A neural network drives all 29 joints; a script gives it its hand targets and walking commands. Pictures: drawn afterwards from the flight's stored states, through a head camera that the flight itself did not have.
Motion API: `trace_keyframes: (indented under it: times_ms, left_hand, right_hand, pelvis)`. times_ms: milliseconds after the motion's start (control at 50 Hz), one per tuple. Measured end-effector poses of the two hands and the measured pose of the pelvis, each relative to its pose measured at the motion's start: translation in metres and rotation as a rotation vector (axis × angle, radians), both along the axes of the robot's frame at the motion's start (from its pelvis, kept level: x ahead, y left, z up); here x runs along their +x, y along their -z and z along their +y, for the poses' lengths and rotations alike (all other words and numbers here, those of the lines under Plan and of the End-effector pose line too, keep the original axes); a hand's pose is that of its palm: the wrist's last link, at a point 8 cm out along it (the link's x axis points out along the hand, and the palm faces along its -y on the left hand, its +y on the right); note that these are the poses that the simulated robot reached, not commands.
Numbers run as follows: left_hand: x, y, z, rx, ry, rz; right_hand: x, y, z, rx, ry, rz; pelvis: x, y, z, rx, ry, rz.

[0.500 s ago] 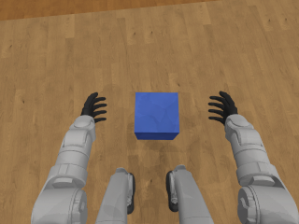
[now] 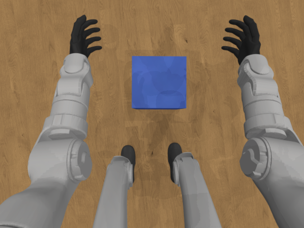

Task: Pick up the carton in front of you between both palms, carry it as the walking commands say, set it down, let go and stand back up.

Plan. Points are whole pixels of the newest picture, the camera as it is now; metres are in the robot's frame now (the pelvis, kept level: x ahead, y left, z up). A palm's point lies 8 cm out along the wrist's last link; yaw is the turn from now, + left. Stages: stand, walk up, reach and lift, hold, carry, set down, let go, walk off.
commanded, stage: reach and lift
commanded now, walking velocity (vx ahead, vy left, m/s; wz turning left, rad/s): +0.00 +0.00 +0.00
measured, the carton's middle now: (157, 86) +0.48 -0.04 -0.52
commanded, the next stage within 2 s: none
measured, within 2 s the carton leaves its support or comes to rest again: leaves its support in 1.58 s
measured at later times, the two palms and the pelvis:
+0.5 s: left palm (106, 80) +0.49 +0.15 -0.36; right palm (211, 81) +0.47 -0.23 -0.36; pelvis -0.05 +0.01 -0.21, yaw +0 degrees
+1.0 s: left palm (114, 81) +0.50 +0.14 -0.45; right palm (200, 83) +0.48 -0.21 -0.45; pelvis -0.05 +0.00 -0.28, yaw +0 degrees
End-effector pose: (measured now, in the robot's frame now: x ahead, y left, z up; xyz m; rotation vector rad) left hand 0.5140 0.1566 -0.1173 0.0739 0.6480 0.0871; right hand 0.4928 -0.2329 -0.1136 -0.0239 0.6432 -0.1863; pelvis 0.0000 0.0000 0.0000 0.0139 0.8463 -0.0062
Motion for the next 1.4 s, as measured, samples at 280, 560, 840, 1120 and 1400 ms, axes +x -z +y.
trace_keyframes:
  times_ms: [280,560,840,1120,1400]
  left_hand:
    - [-0.02,0.154,-0.002,0.003,-0.002,0.048]
    - [-0.019,0.265,-0.005,-0.003,-0.005,0.055]
    - [-0.019,0.338,-0.007,-0.006,0.01,0.086]
    - [-0.016,0.328,-0.018,-0.014,0.038,0.076]
    - [-0.015,0.327,-0.043,-0.028,0.04,0.086]
  right_hand:
    - [-0.021,0.153,0.002,-0.005,0.023,0.056]
    - [-0.02,0.268,0.006,0.004,0.028,0.059]
    - [-0.018,0.34,0.016,-0.001,0.016,0.102]
    - [-0.021,0.332,0.022,0.01,0.018,0.087]
    - [-0.013,0.329,0.044,0.016,-0.004,0.098]
  pelvis:
    - [-0.012,0.113,0.004,-0.001,-0.001,0.083]
    - [-0.053,0.227,0.006,0.001,0.0,-0.086]
    - [-0.051,0.269,0.001,0.001,-0.003,-0.188]
    - [-0.048,0.273,0.007,-0.007,0.0,-0.176]
    - [-0.057,0.269,0.007,-0.01,-0.004,-0.204]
